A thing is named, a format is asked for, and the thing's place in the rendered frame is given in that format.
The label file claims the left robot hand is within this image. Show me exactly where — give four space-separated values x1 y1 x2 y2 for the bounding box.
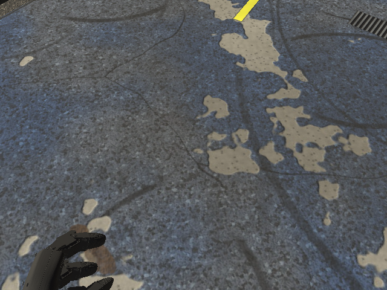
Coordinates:
22 230 114 290

